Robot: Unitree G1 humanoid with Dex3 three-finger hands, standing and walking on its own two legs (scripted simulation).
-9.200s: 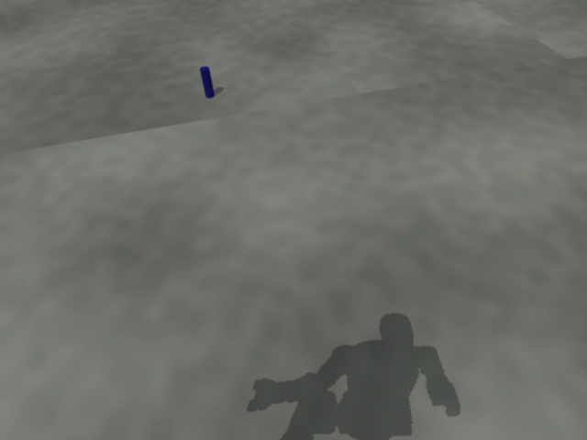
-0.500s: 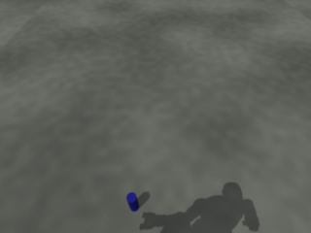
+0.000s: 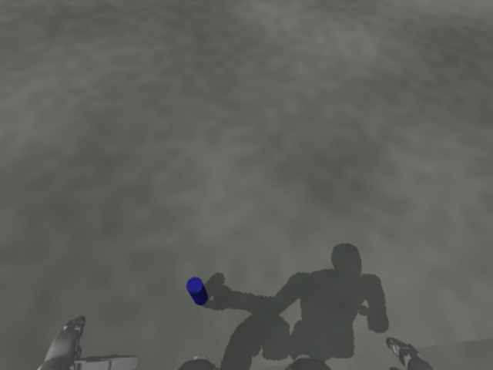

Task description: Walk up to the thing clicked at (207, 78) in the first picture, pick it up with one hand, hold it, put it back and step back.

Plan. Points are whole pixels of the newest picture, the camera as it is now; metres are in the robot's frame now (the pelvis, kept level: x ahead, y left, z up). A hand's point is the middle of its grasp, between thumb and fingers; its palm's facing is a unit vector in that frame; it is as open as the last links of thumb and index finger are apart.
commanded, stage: go down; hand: left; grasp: from the side
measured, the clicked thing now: (197, 291) +0.39 +0.18 -0.65
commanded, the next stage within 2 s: none
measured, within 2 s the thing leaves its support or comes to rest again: neither
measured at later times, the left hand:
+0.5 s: hand out of the picture +0.14 +0.28 -0.16, palm faces +0.11 -0.95 -0.31, open 17.5 cm
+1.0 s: hand (105, 320) +0.24 +0.32 -0.25, palm faces +0.12 -0.97 -0.21, open 17.5 cm
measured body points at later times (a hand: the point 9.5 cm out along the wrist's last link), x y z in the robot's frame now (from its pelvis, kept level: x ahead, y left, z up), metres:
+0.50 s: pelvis +0.00 +0.00 -0.05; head +0.08 +0.02 +0.39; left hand +0.13 +0.33 -0.14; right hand +0.17 -0.25 -0.13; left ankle +0.00 +0.12 -0.71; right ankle +0.00 -0.14 -0.71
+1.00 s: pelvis -0.04 +0.00 -0.17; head +0.12 +0.03 +0.26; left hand +0.23 +0.37 -0.23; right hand +0.14 -0.27 -0.26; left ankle +0.00 +0.13 -0.71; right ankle +0.00 -0.14 -0.71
